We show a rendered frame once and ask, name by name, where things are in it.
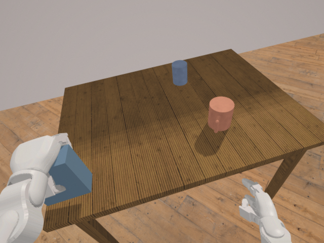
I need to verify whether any robot right hand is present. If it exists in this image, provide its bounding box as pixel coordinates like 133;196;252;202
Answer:
239;178;278;225

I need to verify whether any robot left hand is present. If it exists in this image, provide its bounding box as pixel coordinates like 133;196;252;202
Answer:
10;133;72;198

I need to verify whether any left robot forearm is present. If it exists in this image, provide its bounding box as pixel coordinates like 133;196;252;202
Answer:
0;170;48;243

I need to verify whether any table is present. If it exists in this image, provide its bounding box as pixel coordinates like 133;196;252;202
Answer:
43;49;324;243

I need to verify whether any right robot forearm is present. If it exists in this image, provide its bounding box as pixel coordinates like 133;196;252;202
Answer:
259;216;292;243

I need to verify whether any sponge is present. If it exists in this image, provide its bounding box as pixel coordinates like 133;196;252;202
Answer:
44;144;92;206

